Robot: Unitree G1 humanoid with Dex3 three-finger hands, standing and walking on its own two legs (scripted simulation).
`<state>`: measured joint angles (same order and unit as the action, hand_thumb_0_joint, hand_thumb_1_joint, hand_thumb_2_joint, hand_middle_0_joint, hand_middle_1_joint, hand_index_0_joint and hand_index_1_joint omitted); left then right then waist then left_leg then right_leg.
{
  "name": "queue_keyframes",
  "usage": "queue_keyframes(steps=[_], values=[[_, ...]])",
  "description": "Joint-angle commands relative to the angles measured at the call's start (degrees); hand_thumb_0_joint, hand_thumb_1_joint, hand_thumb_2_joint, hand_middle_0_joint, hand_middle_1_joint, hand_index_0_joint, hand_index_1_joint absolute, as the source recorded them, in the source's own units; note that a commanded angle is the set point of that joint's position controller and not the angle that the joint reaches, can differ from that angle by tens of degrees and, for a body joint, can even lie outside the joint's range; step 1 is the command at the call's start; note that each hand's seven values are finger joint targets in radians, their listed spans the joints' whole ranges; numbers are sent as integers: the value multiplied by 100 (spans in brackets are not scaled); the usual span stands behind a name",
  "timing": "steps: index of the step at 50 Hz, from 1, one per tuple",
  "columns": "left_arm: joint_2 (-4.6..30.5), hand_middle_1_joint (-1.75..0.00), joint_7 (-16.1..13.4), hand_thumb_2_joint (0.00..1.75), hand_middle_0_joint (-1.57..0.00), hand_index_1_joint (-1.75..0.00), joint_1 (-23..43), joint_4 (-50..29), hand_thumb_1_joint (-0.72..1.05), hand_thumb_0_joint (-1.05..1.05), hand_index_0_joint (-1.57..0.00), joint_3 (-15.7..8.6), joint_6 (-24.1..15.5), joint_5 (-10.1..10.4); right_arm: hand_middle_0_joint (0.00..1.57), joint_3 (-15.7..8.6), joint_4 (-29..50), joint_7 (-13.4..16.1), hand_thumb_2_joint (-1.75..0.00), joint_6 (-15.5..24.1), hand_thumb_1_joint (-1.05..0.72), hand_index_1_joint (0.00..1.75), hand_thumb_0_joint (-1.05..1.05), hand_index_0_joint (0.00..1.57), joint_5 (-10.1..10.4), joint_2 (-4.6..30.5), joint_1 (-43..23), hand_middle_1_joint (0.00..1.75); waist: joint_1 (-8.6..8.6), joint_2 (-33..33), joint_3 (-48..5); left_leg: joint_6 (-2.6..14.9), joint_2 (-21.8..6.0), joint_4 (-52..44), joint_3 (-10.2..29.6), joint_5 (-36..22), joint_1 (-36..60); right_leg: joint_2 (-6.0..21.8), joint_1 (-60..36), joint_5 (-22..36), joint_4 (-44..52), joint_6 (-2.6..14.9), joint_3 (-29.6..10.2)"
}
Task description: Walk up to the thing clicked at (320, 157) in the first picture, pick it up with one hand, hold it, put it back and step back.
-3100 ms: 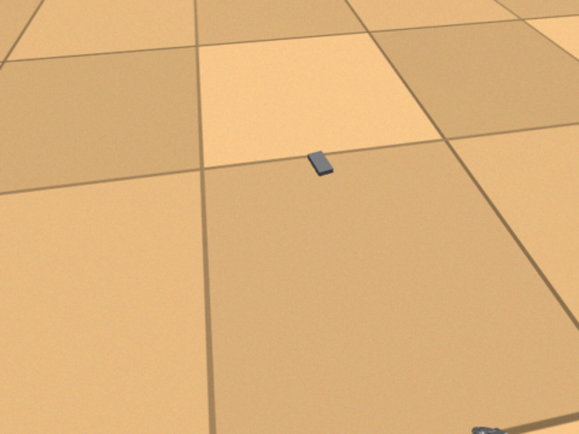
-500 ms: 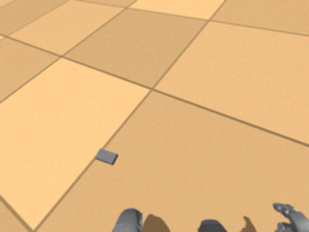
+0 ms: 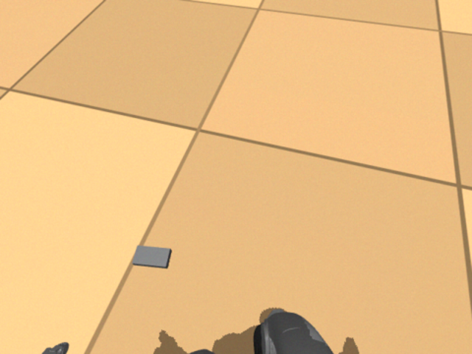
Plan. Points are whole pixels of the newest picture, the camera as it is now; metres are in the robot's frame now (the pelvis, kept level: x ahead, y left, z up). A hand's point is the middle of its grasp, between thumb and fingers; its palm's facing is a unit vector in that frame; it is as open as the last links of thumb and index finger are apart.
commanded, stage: walk up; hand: left
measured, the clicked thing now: (152, 256) +0.53 +0.34 -0.73
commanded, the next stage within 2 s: none
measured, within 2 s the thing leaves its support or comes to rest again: neither
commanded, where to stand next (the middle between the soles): +0.10 +0.18 m, yaw -13 degrees
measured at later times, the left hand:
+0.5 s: hand out of the picture +0.12 +0.53 -0.15, palm faces -0.10 -0.81 -0.58, open 7.4 cm
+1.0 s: hand (23, 314) +0.24 +0.41 -0.13, palm faces -0.27 -0.88 -0.39, open 7.4 cm
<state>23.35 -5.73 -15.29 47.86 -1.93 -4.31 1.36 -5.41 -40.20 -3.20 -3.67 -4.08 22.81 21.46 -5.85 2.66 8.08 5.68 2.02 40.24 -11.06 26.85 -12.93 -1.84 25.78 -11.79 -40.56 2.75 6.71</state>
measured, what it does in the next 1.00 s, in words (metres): steps to the left, turning right: left foot, then right foot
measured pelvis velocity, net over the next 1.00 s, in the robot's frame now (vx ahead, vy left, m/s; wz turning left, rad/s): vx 0.05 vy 0.19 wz -0.27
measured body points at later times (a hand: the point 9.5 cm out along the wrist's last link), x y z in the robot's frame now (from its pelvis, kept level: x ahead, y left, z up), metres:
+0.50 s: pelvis +0.03 +0.20 -0.03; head +0.04 +0.20 +0.42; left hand +0.12 +0.57 -0.11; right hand +0.06 -0.13 -0.14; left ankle +0.05 +0.36 -0.71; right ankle +0.06 +0.00 -0.68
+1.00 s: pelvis +0.05 +0.19 +0.00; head +0.09 +0.17 +0.45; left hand +0.25 +0.46 -0.11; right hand +0.02 -0.15 -0.11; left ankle +0.08 +0.34 -0.66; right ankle +0.05 +0.09 -0.71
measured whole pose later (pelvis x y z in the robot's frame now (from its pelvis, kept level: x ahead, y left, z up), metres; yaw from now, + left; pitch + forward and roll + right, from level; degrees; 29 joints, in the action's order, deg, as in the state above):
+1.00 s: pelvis +0.05 +0.19 +0.00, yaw -15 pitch -2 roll +1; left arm 22.0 0.4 -8.3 48.4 -3.4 0.1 -1.1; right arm -2.0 -50.2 3.0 2.0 0.5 24.5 15.1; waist -0.7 -1.4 7.4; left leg 1.1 -3.7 61.4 -1.5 33.5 -25.1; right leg -0.9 20.7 -21.9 -44.7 3.0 -1.1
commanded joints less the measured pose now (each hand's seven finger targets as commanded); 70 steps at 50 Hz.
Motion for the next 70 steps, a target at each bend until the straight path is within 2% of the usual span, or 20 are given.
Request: queue_keyframes(steps=[1,3,8,17,19,21,23,26,37,41,42,43,45,48,54,56,58,63,65,70], values=[[1946,-30,-325,90,-20,-30,-2379,105,90,0,-20,-774,-25,-101,20,-192,932,80,-90,94,-90,30,0,20,129,608,-241,30,1175,-1438,-1726,-1023,-229,3082,1078,626,-2488,2278,-3923,1864,1481,1065,-3424],[2062,-30,-424,90,-20,-30,-997,-461,90,0,-20,-756,23,-78,20,-446,801,183,-90,-87,-90,30,0,20,39,1380,146,30,717,-404,-1655,-1198,-611,4538,2086,972,-2830,3385,-2873,168,1784,2107,-4889],[1760,-30,-304,90,-20,-30,-351,-498,90,0,-20,-603,-160,-241,20,-436,605,6,-90,-124,-90,30,0,20,63,1370,-227,30,375,-387,-386,-649,-819,4069,1926,-381,-2038,1662,-258,-548,1629,1098,-2281],[1935,-30,79,90,-20,-30,99,-519,90,0,-20,-720,13,-494,20,-427,45,-10,-90,-19,-90,30,0,20,309,1189,-63,30,469,-2013,-665,-677,-575,957,569,-24,-326,728,822,-2437,975,638,-1553],[1642,-30,136,90,-20,-30,253,-460,90,0,-20,-641,156,-442,20,-484,-318,125,-90,99,-90,30,0,20,277,1237,628,30,25,-1150,-909,-694,-329,-96,506,-165,631,602,1296,-2447,-338,434,-1392],[721,-30,87,90,-20,-30,24,-495,90,0,-20,-358,210,-283,20,-527,-203,249,-90,250,-90,30,0,20,114,1957,331,30,161,1339,-280,-323,-2145,-2189,3985,2162,-494,-434,2286,-2277,-3039,-57,-1234],[1486,-30,41,90,-20,-30,224,-316,90,0,-20,-448,125,-308,20,-500,55,268,-90,331,-90,30,0,20,290,2477,-1351,30,530,1071,311,1078,-3172,-2835,5292,2403,-1679,205,1662,-1904,-3183,-106,-1538],[1441,-30,255,90,-20,-30,-319,287,90,0,-20,-556,176,-141,20,-267,-186,386,-90,537,-90,30,0,20,233,1754,-1161,30,694,717,246,266,-1781,-1611,2800,237,-1119,153,1267,-1230,-2795,-137,-1430],[1049,-30,615,90,-20,-30,732,-338,90,0,-20,-566,426,-339,20,-271,-686,700,-90,780,-90,30,0,20,351,1820,422,30,239,808,-874,658,-2257,-261,2434,-5380,1277,320,1016,-1750,-1252,37,-711],[1006,-30,629,90,-20,-30,-35,-49,90,0,-20,-608,363,-280,20,-127,-411,696,-90,750,-90,30,0,20,432,1676,-288,30,867,420,-1370,122,-1580,774,1328,-4978,3,115,-1237,-117,701,215,-467],[1433,-30,592,90,-20,-30,-477,60,90,0,-20,-748,319,-301,20,-7,-326,674,-90,759,-90,30,0,20,499,1380,-362,30,1134,-440,-1737,-287,-1096,1975,988,-3944,-937,724,-2305,1005,832,553,-1631],[1742,-30,559,90,-20,-30,-519,-22,90,0,-20,-827,303,-284,20,101,-268,697,-90,747,-90,30,0,20,537,1022,-345,30,1171,-1435,-1717,-500,-418,2806,854,-607,-2198,1692,-2937,2088,1009,1176,-3376],[1646,-30,558,90,-20,-30,-27,-161,90,0,-20,-719,371,-210,20,-9,-450,800,-90,669,-90,30,0,20,433,1335,-643,30,978,-1040,-1180,-455,-570,2836,1110,1496,-2008,2159,-1853,2060,1125,1794,-3589],[1202,-30,510,90,-20,-30,629,-272,90,0,-20,-527,390,-235,20,93,-807,681,-90,698,-90,30,0,20,465,1178,-182,30,536,-758,-678,-425,-649,1971,1036,565,-1546,1272,-1044,2064,758,1205,-2116],[1137,-30,547,90,-20,-30,1093,-288,90,0,-20,-396,395,-163,20,79,-1151,607,-90,787,-90,30,0,20,418,1086,101,30,275,-916,-984,-376,-406,-711,810,-1788,187,1004,-365,1511,107,694,-1629],[766,-30,573,90,-20,-30,1023,-305,90,0,-20,-311,466,-89,20,-25,-1050,635,-90,835,-90,30,0,20,259,1596,-132,30,367,5,-974,59,-1567,-1565,2850,-1764,484,461,495,8,-744,116,-1361],[1095,-30,504,90,-20,-30,761,5,90,0,-20,-411,557,-144,20,-91,-858,580,-90,834,-90,30,0,20,287,2069,-1031,30,581,552,-645,1170,-2859,-2105,4184,-1007,-855,398,-272,-2169,-1576,-88,-1149],[1161,-30,597,90,-20,-30,723,288,90,0,-20,-452,289,-218,20,212,-994,494,-90,719,-90,30,0,20,425,1140,-1288,30,686,-455,-872,-405,-671,-105,1344,-1684,-913,1019,-1200,40,1290,361,-2327],[1349,-30,571,90,-20,-30,1273,270,90,0,-20,-389,234,-205,20,236,-1163,469,-90,651,-90,30,0,20,417,1064,-1117,30,413,-677,-921,-443,-513,-339,1218,-556,-526,1572,-705,-226,1527,667,-2668],[1105,-30,574,90,-20,-30,1351,526,90,0,-20,-303,255,-184,20,248,-1399,367,-90,648,-90,30,0,20,412,1071,-1389,30,511,-804,-929,-312,-712,-833,1429,-1533,-22,972,-752,-402,1603,123,-1782]])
